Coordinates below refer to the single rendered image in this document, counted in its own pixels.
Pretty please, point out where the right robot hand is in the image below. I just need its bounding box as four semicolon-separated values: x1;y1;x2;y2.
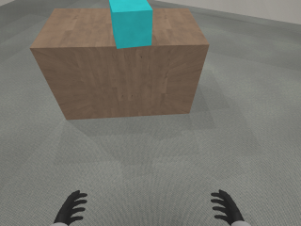
211;189;245;226

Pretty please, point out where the pedestal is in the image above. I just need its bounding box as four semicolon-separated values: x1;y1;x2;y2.
30;8;210;121

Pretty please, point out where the carton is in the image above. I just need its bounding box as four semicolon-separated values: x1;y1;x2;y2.
109;0;153;49

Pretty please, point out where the left robot hand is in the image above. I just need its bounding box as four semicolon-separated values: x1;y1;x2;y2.
54;190;87;226

